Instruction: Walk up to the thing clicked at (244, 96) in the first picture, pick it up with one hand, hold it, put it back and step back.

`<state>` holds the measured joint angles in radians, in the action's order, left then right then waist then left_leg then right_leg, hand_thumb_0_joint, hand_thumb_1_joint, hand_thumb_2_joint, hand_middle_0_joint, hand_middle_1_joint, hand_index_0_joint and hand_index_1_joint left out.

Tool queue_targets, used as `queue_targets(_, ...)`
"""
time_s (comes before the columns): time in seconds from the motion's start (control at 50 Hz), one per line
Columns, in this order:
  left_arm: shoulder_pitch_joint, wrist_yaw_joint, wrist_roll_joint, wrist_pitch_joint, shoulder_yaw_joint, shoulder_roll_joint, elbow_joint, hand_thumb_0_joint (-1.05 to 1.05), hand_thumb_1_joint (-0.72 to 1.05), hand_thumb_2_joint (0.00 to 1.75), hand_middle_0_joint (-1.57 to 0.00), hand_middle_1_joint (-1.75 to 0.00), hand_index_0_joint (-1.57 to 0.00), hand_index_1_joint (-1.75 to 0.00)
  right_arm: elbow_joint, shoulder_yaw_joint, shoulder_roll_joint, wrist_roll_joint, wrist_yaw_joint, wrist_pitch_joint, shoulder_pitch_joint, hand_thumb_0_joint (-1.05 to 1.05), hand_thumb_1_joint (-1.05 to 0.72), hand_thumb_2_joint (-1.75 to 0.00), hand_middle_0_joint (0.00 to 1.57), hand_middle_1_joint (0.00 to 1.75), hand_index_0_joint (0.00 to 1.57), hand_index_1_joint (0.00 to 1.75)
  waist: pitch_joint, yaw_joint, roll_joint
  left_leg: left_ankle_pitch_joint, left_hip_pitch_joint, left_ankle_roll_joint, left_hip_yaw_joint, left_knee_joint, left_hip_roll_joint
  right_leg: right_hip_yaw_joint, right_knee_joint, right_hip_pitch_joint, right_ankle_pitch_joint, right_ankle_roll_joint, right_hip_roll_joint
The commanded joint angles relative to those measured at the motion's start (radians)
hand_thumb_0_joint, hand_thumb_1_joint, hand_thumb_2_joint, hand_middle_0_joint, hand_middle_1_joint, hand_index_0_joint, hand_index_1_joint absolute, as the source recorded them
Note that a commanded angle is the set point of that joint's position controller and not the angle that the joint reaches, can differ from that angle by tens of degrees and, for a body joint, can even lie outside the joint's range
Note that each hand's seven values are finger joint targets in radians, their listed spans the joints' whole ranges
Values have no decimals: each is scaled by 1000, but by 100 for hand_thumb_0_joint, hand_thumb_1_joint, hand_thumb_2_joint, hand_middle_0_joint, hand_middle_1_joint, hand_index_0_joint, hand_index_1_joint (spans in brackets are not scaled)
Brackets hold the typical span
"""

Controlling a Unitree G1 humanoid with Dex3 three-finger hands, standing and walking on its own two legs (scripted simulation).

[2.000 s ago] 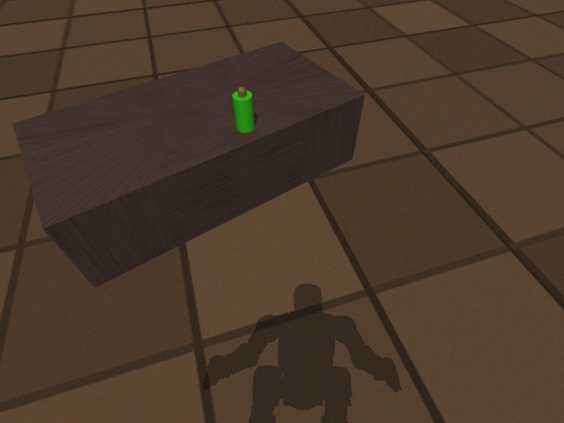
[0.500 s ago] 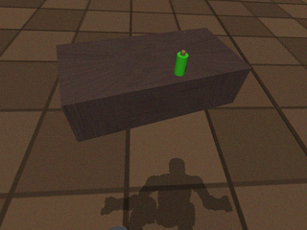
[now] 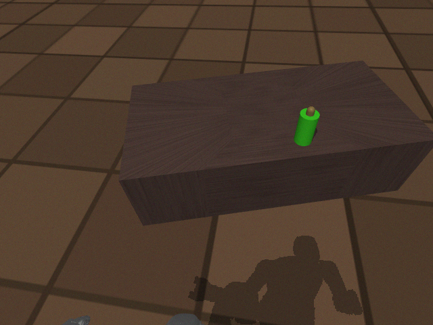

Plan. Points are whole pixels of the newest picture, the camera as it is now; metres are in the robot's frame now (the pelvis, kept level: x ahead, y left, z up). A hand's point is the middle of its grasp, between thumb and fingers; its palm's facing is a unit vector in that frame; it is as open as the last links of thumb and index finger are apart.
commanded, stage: walk up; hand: right
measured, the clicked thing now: (306, 124) +0.93 -0.30 -0.28
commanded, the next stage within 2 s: none
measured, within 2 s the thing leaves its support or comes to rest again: neither
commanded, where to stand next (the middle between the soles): +0.48 -0.13 m, yaw +9 degrees
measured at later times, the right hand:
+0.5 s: hand (391, 271) +0.27 -0.33 -0.11, palm faces -0.11 +0.88 -0.47, open 7.3 cm
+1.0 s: hand (381, 197) +0.47 -0.38 -0.13, palm faces -0.20 +0.88 -0.43, open 7.3 cm
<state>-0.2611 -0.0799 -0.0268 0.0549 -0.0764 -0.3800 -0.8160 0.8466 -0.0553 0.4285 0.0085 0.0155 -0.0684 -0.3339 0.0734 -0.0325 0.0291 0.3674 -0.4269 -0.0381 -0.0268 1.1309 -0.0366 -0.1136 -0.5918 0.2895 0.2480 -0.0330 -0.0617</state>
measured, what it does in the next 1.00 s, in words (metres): walks ahead: left foot, then right foot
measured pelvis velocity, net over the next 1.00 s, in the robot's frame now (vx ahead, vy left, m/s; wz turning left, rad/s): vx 0.34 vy -0.12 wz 0.15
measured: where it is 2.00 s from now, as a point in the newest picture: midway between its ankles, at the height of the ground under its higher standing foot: (271, 281)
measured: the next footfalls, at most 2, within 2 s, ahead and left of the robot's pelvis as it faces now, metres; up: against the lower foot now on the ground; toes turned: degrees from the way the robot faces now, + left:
left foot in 0.24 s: +0.23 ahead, +0.11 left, +0.00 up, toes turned +8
right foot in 0.60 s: +0.36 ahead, -0.23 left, +0.00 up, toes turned +0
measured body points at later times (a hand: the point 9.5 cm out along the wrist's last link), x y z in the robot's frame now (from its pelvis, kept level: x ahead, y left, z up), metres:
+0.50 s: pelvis +0.18 -0.05 +0.00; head +0.20 -0.02 +0.44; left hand +0.22 +0.28 -0.13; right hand +0.27 -0.37 -0.08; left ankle +0.19 +0.10 -0.73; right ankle +0.28 -0.21 -0.69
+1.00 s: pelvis +0.34 -0.12 -0.01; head +0.36 -0.10 +0.44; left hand +0.31 +0.20 -0.13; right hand +0.48 -0.43 -0.11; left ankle +0.41 -0.02 -0.73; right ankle +0.32 -0.23 -0.72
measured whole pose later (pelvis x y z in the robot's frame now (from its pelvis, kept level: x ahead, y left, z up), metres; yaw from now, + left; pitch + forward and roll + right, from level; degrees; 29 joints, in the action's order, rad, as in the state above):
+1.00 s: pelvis +0.34 -0.12 -0.01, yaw +8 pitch -2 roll +1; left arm -0.37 -0.05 -0.01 0.02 -0.04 -0.44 -0.84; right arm 0.86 -0.05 0.40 0.02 0.02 -0.10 -0.29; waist 0.08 -0.04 -0.05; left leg 0.21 -0.38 -0.05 0.09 0.63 0.01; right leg -0.12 -0.76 0.25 0.44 -0.03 -0.07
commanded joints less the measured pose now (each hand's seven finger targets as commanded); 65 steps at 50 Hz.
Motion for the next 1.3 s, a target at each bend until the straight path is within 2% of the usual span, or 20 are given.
queue_targets(0.0, -16, 15, -3, 30, -75, -273, 84, 0, 90, 90, -20, -30, -20, -30, -56, -60, 168, -1, 18, -26, -67, 0, -90, -90, 20, 30, 20, 30, 41, 3, -209, -33, -96, 23, 32, -198, -46, 196, 361, -1, 141, -196, -196)
queue_targets(0.12, -59, 5, -6, 11, -70, -291, 114, 0, 90, 90, -20, -30, -20, -30, -102, -64, 157, -1, 16, -36, 34, 0, -90, -90, 20, 30, 20, 30, -24, -30, -158, -131, 16, 28, 115, -465, -15, 139, 273, -69, 91, -187, -203)
queue_targets(0.18, -44, 6, -1, -3, -41, -247, 129, 0, 90, 90, -20, -30, -20, -30, -55, -81, 189, 0, -8, -54, -112, 0, -90, -90, 20, 30, 20, 30, -101, 69, -13, -194, 356, -5, 120, -588, 34, 52, -17, 61, -88, -132, -157)
queue_targets(0.22, -109, 10, 7, -8, -19, -143, 145, 0, 90, 90, -20, -30, -20, -30, -67, -122, 355, 25, -37, -62, -234, 0, -90, -90, 20, 30, 20, 30, -163, 108, 294, 38, 605, -134, -541, -767, -342, 9, -524, 426, 314, -23, 43)
queue_targets(0.24, -112, 22, 6, -25, -50, -271, 127, 0, 90, 90, -20, -30, -20, -30, -98, -131, 386, -11, -43, -58, -203, 0, -90, -90, 20, 30, 20, 30, -164, 107, 100, 139, 522, -237, -733, -843, -445, 150, -602, 440, 315, -19, 15)
queue_targets(0.34, -147, 15, 9, -36, -63, -262, 62, 0, 90, 90, -20, -30, -20, -30, -104, -79, 272, -16, -39, -61, -52, 0, -90, -90, 20, 30, 20, 30, -11, 21, 87, -267, 204, -182, -215, -773, -259, 178, -512, 294, 142, 9, -86)
queue_targets(0.46, -42, -19, 2, -43, -65, -236, 81, 0, 90, 90, -20, -30, -20, -30, -112, -97, 325, -2, -26, -66, -32, 0, -90, -90, 20, 30, 20, 30, -11, 45, 162, -4, 109, -176, -121, -797, -220, 107, -215, 184, 38, 22, -78)
queue_targets(0.56, -151, -13, -4, -26, -94, -271, 9, 0, 90, 90, -20, -30, -20, -30, -112, -82, 291, 11, -28, -39, 56, 0, -90, -90, 20, 30, 20, 30, -53, -54, 49, 166, -97, -111, -38, -566, -153, 31, -70, -164, 66, 2, 6)
queue_targets(0.58, -213, -4, -10, -16, -110, -304, -15, 0, 90, 90, -20, -30, -20, -30, -104, -61, 232, 17, -28, -30, 18, 0, -90, -90, 20, 30, 20, 30, -71, -83, -108, 211, -190, -87, 20, -358, -90, 50, -11, -282, 161, -5, 21)
queue_targets(0.6, -291, 10, -21, -1, -134, -401, -14, 0, 90, 90, -20, -30, -20, -30, -125, -32, 143, 5, -29, -33, 26, 0, -90, -90, 20, 30, 20, 30, -55, -131, -416, 172, -373, -24, 126, 14, 34, 487, 266, -320, 488, -76, -219)
queue_targets(0.62, -233, 16, -6, 6, -117, -421, 15, 0, 90, 90, -20, -30, -20, -30, -130, -46, 199, 2, -42, -30, 82, 0, -90, -90, 20, 30, 20, 30, -10, -113, -369, 206, -417, -3, 11, 110, 54, 776, 398, -221, 450, -187, -359)
queue_targets(0.64, -150, 20, 6, 2, -110, -407, 45, 0, 90, 90, -20, -30, -20, -30, -106, -55, 241, -3, -47, -31, 75, 0, -90, -90, 20, 30, 20, 30, 43, -69, -247, 150, -378, 2, -52, 124, -15, 734, 397, -116, 430, -223, -376)
queue_targets(0.72, -53, 31, 8, 6, -76, -311, 47, 0, 90, 90, -20, -30, -20, -30, -9, -54, 220, -9, -17, -39, -49, 0, -90, -90, 20, 30, 20, 30, 14, 4, -227, 55, -160, 5, 26, -120, -48, 327, 274, -14, 172, -207, -222)
queue_targets(0.84, -86, 29, 8, 11, -60, -304, 75, 0, 90, 90, -20, -30, -20, -30, -43, -50, 178, 1, 5, -41, 30, 0, -90, -90, 20, 30, 20, 30, -29, -23, -192, -44, -55, 9, 84, -388, -13, 264, 244, -73, 1, -215, -244)
queue_targets(0.92, -30, 36, 20, 0, -20, -263, 89, 0, 90, 90, -20, -30, -20, -30, -11, -56, 165, 1, -9, -49, -64, 0, -90, -90, 20, 30, 20, 30, -72, 68, -84, -224, 284, -16, 114, -582, 49, 126, 19, 80, -193, -135, -185)
queue_targets(0.94, -44, 41, 26, -1, -1, -221, 92, 0, 90, 90, -20, -30, -20, -30, -4, -68, 202, 7, -19, -51, -110, 0, -90, -90, 20, 30, 20, 30, -108, 98, 11, -163, 408, -44, 27, -638, 13, 78, -146, 152, -205, -91, -131)
queue_targets(0.98, -110, 53, 30, -20, -11, -218, 84, 0, 90, 90, -20, -30, -20, -30, -54, -100, 350, 4, -31, -49, -131, 0, -90, -90, 20, 30, 20, 30, -124, 85, 158, -92, 463, -250, -621, -822, -404, 84, -503, 380, 314, -2, 35)
queue_targets(1.16, -106, 69, 30, -14, -17, -196, -29, 0, 90, 90, -20, -30, -20, -30, -69, -38, 212, 6, -28, -10, 94, 0, -90, -90, 20, 30, 20, 30, -64, 15, 169, -544, 63, -174, -58, -646, -185, 76, -201, 36, 83, 25, -9)
queue_targets(1.24, -110, 94, 19, 7, -26, -239, -70, 0, 90, 90, -20, -30, -20, -30, -74, -17, 156, -13, -19, 39, 148, 0, -90, -90, 20, 30, 20, 30, -110, -22, 48, -189, -43, -71, 5, -427, -84, 82, 46, -147, -111, 9, 27)
queue_targets(1.28, -35, 104, 14, 16, -47, -380, -46, 0, 90, 90, -20, -30, -20, -30, -67, -15, 126, -11, -26, 66, 123, 0, -90, -90, 20, 30, 20, 30, -100, 1, -215, 218, -83, 5, 26, -169, 19, 601, 260, 10, 10, -187, -367)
